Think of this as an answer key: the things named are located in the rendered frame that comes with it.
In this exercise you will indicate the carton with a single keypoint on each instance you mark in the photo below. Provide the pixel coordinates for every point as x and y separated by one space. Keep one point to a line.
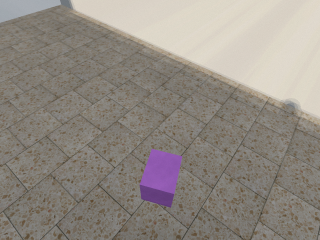
160 177

